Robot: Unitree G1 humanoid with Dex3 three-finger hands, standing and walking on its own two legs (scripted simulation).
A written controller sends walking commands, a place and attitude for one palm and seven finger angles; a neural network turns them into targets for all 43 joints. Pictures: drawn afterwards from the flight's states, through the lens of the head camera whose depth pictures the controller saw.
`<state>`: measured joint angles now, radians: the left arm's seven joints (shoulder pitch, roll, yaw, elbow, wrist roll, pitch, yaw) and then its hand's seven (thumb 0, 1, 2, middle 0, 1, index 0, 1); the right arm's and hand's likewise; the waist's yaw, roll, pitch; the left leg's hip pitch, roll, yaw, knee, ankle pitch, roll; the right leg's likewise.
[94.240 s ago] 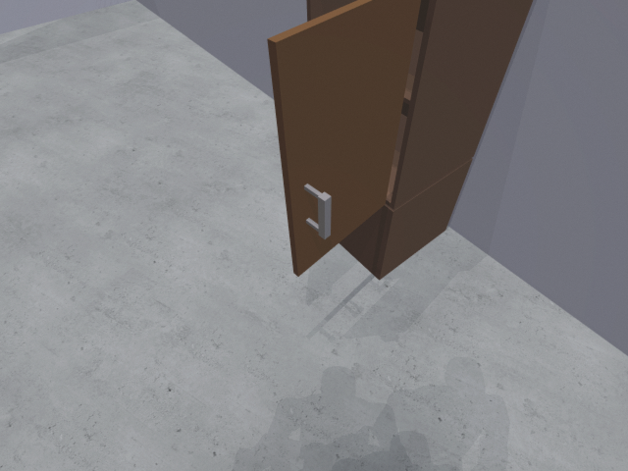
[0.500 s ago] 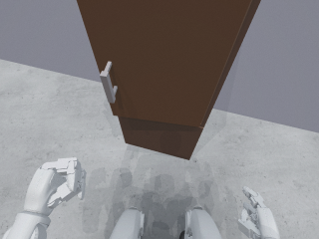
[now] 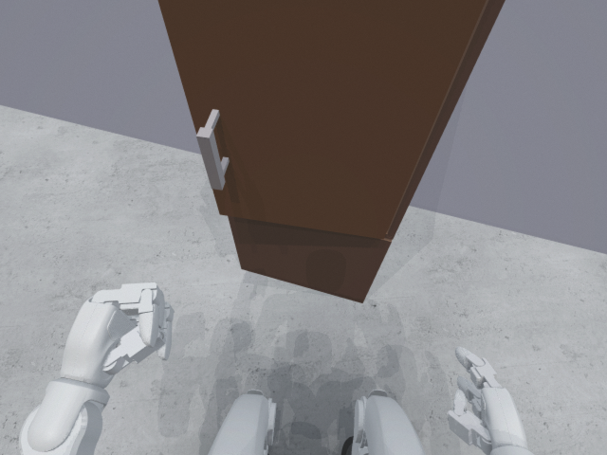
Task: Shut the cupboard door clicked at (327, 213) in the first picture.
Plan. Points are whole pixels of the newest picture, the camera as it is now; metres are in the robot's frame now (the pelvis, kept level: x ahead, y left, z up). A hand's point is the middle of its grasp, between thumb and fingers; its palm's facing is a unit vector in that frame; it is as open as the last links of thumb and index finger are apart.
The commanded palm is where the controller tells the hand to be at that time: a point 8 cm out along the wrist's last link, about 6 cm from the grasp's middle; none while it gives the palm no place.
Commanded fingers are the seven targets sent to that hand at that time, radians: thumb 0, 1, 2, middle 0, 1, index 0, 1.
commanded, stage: bring the fist close to the handle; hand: left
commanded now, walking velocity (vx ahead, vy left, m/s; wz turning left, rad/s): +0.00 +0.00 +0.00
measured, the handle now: (215, 151) +0.55 +0.18 +0.02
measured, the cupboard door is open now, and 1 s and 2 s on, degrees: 7 7 0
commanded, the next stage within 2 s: push the door shut along its arc in 1.22 s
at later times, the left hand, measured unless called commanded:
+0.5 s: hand (202, 248) +0.36 +0.16 +0.04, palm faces -0.11 -0.99 -0.03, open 3.1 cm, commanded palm +0.36 +0.22 +0.03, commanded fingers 0.00 0.90 0.90 -1.30 -1.50 -1.30 -1.50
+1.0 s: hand (222, 200) +0.45 +0.16 +0.02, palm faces -0.10 -0.99 -0.04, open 3.1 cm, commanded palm +0.42 +0.21 +0.02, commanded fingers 0.00 0.90 0.90 -1.30 -1.50 -1.30 -1.50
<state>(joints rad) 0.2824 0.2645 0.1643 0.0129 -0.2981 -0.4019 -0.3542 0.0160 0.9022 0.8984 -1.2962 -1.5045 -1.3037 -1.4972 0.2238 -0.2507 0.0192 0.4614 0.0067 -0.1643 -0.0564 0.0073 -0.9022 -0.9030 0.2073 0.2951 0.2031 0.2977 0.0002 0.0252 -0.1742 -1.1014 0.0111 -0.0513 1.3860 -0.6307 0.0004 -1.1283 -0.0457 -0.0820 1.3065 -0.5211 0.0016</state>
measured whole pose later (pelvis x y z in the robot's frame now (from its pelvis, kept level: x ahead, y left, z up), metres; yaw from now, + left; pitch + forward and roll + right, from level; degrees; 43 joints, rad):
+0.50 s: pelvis +0.00 +0.00 +0.00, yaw +0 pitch +23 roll -2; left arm -0.24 0.28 0.20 0.47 -0.22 -0.41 -0.29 0.02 0.90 0.90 -1.30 -1.50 -1.30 -1.50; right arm 0.25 -0.26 0.01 0.56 0.00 -0.11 -0.04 0.01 -0.90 -0.90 0.21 0.29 0.20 0.30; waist -0.05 0.02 -0.17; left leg -1.15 0.01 -0.03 1.36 -0.61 0.00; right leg -1.19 -0.04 -0.06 1.30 -0.50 0.00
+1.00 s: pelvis -0.01 +0.00 -0.01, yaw -1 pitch +26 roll -1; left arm -0.63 0.36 0.33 0.90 -0.16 -0.49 -0.30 0.02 0.90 0.90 -1.29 -1.50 -1.30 -1.50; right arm 0.29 -0.26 0.01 0.60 -0.01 -0.02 -0.01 0.00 -0.91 -0.90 0.21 0.29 0.20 0.30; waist -0.12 0.03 -0.16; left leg -1.25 0.02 -0.01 1.39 -0.60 0.00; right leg -1.31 -0.03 -0.04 1.33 -0.48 0.00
